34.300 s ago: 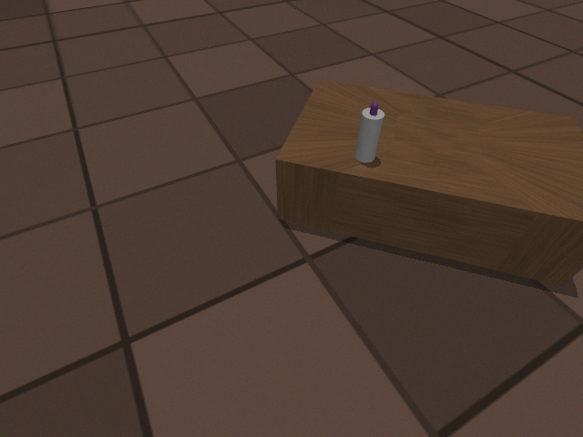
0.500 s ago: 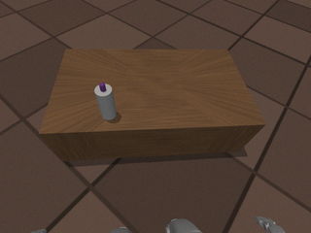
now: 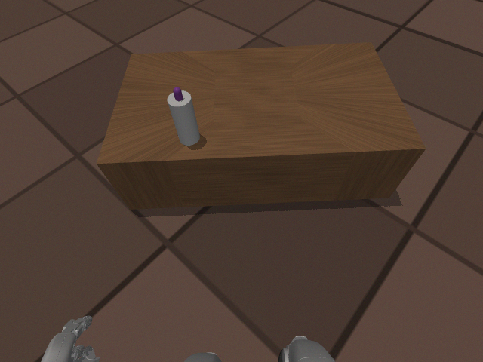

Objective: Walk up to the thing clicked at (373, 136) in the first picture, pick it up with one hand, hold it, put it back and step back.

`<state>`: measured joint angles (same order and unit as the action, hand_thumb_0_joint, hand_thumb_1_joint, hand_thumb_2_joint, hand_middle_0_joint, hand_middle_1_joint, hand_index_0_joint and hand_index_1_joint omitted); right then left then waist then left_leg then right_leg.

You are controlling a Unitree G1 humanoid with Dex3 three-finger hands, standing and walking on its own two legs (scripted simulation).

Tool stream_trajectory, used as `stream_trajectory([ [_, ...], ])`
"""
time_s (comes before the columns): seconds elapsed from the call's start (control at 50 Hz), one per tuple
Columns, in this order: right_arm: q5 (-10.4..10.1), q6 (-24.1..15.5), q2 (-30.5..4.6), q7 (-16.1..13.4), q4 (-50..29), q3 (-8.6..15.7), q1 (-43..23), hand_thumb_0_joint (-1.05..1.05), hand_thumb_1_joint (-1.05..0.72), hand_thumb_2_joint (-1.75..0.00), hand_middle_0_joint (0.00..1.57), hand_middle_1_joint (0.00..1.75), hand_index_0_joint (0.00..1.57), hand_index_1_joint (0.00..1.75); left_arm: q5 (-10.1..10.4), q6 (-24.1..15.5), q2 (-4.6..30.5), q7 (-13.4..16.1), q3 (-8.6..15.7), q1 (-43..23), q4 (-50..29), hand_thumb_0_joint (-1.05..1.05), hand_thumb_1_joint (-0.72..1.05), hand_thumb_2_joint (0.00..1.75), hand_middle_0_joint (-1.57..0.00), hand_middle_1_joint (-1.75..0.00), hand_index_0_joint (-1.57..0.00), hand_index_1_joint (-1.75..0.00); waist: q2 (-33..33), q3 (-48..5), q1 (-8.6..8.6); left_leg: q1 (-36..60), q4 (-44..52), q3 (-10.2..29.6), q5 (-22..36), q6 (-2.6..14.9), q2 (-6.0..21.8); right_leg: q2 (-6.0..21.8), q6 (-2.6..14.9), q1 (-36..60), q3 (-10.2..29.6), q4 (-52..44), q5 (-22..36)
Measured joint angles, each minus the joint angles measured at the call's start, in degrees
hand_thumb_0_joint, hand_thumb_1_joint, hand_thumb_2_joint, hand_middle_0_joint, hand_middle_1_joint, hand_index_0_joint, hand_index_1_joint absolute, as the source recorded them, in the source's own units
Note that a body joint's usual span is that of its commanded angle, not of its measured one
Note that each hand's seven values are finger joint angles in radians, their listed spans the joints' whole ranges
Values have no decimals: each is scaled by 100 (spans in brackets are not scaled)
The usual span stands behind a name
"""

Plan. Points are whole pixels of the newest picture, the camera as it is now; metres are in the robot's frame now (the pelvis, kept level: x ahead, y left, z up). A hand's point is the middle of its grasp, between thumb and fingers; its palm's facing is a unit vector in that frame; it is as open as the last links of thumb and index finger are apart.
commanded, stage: step back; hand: left
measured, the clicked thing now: (183, 115) +0.91 +0.23 -0.27
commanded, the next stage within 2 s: stand in 1.56 s
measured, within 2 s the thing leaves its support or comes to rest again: neither
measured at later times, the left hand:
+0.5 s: hand out of the picture -0.10 +0.26 -0.13, palm faces -0.06 -0.90 -0.44, open 7.4 cm
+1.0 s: hand out of the picture -0.16 +0.27 -0.14, palm faces +0.01 -0.93 -0.38, open 7.4 cm
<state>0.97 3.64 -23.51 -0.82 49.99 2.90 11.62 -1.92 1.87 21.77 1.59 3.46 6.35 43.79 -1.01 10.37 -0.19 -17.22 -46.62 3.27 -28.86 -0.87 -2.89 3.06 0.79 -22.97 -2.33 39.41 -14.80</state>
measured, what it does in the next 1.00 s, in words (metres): walks backwards: left foot, then right foot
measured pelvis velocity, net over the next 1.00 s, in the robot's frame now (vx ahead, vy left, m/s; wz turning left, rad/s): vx -0.22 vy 0.00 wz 0.00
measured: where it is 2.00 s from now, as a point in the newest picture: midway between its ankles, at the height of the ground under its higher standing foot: outside the picture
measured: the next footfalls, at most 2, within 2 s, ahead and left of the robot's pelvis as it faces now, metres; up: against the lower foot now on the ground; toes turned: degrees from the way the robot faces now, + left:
left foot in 0.04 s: +0.00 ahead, +0.12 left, +0.00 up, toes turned -2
right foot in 0.36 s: -0.15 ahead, -0.11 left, +0.00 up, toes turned +0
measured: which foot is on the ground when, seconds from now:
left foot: up 0.00-0.02, down 0.04-0.40, up 0.42-0.68, down 0.70-1.00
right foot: down 0.00-0.06, up 0.08-0.34, down 0.36-1.00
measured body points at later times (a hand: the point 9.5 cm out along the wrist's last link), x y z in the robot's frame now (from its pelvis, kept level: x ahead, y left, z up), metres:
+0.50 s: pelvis -0.17 -0.01 +0.01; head -0.13 -0.03 +0.45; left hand -0.10 +0.31 -0.10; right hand -0.05 -0.32 -0.12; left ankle -0.12 +0.14 -0.66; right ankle -0.17 -0.11 -0.72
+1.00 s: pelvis -0.22 +0.00 +0.01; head -0.21 +0.00 +0.46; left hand -0.16 +0.32 -0.11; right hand -0.15 -0.31 -0.12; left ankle -0.23 +0.14 -0.71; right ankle -0.19 -0.11 -0.72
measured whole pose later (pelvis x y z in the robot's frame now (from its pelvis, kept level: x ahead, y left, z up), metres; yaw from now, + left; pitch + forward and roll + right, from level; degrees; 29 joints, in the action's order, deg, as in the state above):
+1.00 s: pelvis -0.22 +0.00 +0.01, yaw +0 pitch -3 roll -1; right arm 2.0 0.9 -20.9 0.7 56.6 2.5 12.0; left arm -2.1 -1.5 21.3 -0.7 3.2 13.0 56.9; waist -0.9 3.0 -0.7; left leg -15.3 -41.8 3.3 -27.0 -0.7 1.0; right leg -1.2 1.5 -15.4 -1.1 34.1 -16.2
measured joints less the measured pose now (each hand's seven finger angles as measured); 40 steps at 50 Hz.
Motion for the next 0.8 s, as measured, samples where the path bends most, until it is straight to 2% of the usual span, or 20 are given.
stream_trajectory([
  [0.04,15,-51,46,29,18,17,5,1,-91,-90,21,30,21,30,42,46,77,-10,-18,-116,-6,1,90,90,-20,-30,-20,-30,110,23,53,292,773,-140,595,122,26,104,-64,-197,-38,177,41],
  [0.06,44,-61,113,43,39,23,-25,1,-91,-90,21,30,21,30,60,73,131,-10,-16,-164,25,1,90,90,-20,-30,-20,-30,270,81,28,291,803,-220,724,164,-65,173,-62,-262,68,260,59],
  [0.08,63,-52,143,82,36,3,-33,1,-91,-90,21,30,21,30,84,102,142,3,-9,-171,80,1,90,90,-20,-30,-20,-30,319,85,14,237,741,-262,738,195,-65,90,-63,-353,201,477,-420],
  [0.12,104,-54,169,139,32,-33,-45,1,-91,-90,21,30,21,30,91,168,115,26,15,-141,238,1,90,90,-20,-30,-20,-30,222,36,99,138,693,-186,795,236,78,-341,-67,-536,489,1452,-1372],
  [0.16,141,-50,234,124,36,-83,-64,1,-91,-90,21,30,21,30,144,201,137,33,41,-69,351,1,90,90,-20,-30,-20,-30,232,-65,122,94,866,-161,985,221,178,-719,-41,-645,784,2443,-1573],
  [0.2,141,-36,258,104,7,-108,-115,1,-90,-90,21,30,21,30,167,174,141,19,56,30,407,1,90,90,-20,-30,-20,-30,238,-143,80,22,1033,-182,1181,210,260,-864,-64,-547,838,2854,-1533],
  [0.26,137,-35,229,96,-123,-83,-276,1,-90,-90,21,30,21,30,137,119,110,-5,44,179,457,1,90,90,-20,-30,-20,-30,197,-144,2,-145,1154,-250,1422,201,354,-784,-186,-79,730,2406,-1576],
  [0.32,122,-36,150,104,-298,-58,-479,1,-90,-90,21,30,21,30,107,64,65,-24,-8,306,539,1,90,90,-20,-30,-20,-30,105,-100,-62,-396,1099,-348,1589,143,451,-559,-228,539,498,1151,-1480],
  [0.36,82,1,90,119,-364,-57,-614,0,-90,-90,21,30,21,30,77,0,43,-30,-32,389,620,1,90,90,-20,-30,-20,-30,40,-107,-103,-623,927,-410,1639,72,516,-451,-181,1010,348,-13,-952],
  [0.4,39,44,-16,112,-308,-24,-752,0,-90,-90,21,30,21,30,6,-61,-104,-34,-45,397,761,1,90,90,-20,-30,-20,-30,-295,-28,-75,-807,673,-186,1508,72,644,-641,10,1110,184,-323,-764],
  [0.44,22,124,32,61,-205,-1,-728,0,-91,-90,21,30,21,30,-34,-87,-134,-76,-77,515,782,1,90,90,-20,-30,-20,-30,-239,-129,-164,-1061,-129,189,479,60,245,-559,104,911,241,-164,-706],
  [0.46,5,151,51,49,-168,-6,-689,0,-91,-90,21,30,21,30,-26,-95,-138,-75,-82,569,789,1,90,90,-20,-30,-20,-30,-171,-171,-220,-1171,-688,345,239,48,21,-484,120,850,302,-158,-648],
  [0.5,-37,132,40,46,-116,-12,-570,0,-91,-90,21,30,21,30,-29,-90,-157,-52,-82,613,827,1,90,90,-20,-30,-20,-30,-131,-238,-232,-1262,-1515,540,185,29,-267,-363,113,785,320,-242,-500],
  [0.54,-32,83,12,48,-56,-9,-417,0,-91,-90,21,30,21,30,-48,-99,-155,-41,-57,612,823,1,90,90,-20,-30,-20,-30,-139,-301,-209,-1169,-1850,556,253,-36,-321,-281,103,701,272,-283,-395],
  [0.6,18,49,-20,68,111,4,-163,0,-91,-90,21,30,21,30,-93,-152,-109,-56,-6,566,751,1,89,90,-20,-30,-20,-30,-171,-380,-180,-730,-1380,405,199,-103,-128,-194,97,590,121,-265,-321],
  [0.68,72,-26,5,141,421,33,107,1,-91,-90,21,30,21,30,-109,-206,24,-116,46,479,702,1,89,90,-20,-30,-20,-30,-109,-483,-154,127,394,50,-80,-8,209,-38,54,446,-103,-99,-333],
  [0.72,91,-118,93,157,580,68,128,1,-91,-90,21,30,21,30,-92,-171,135,-134,42,464,734,1,89,90,-20,-30,-20,-30,95,-450,-168,469,1154,-111,733,34,135,111,-11,370,-40,90,-380],
  [0.74,121,-162,146,160,625,70,140,1,-91,-90,21,30,21,30,-64,-139,165,-133,39,498,788,1,90,90,-20,-30,-20,-30,190,-464,-181,503,1210,-178,908,36,90,107,-25,331,92,202,-609],
  [0.76,137,-205,177,171,640,54,181,1,-91,-90,21,30,21,30,-39,-103,169,-140,36,542,879,1,90,90,-20,-30,-20,-30,205,-548,-136,473,1202,-179,923,81,97,20,-36,270,201,353,-952],
  [0.8,155,-288,249,180,661,5,233,1,-91,-90,21,30,21,30,8,-53,201,-177,29,603,1044,1,90,90,-20,-30,-20,-30,234,-655,-38,484,1275,-159,948,143,143,-144,-35,176,362,706,-1154],
])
